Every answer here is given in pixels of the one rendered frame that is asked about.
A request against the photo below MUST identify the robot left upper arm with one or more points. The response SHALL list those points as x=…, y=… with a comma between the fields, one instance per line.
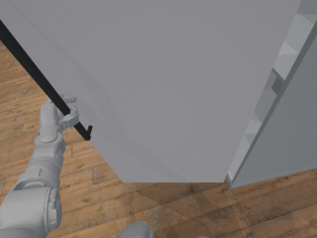
x=30, y=213

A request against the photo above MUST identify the robot left forearm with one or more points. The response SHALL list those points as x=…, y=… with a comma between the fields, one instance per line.
x=45, y=164

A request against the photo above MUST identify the left robot hand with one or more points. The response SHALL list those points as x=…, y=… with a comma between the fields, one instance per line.
x=49, y=115

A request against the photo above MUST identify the robot left thigh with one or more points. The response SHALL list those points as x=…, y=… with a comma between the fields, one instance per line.
x=138, y=230

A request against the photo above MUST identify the handle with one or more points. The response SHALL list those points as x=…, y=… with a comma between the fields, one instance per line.
x=21, y=56

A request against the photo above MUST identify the fridge door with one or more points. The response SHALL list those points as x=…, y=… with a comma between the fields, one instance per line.
x=168, y=86

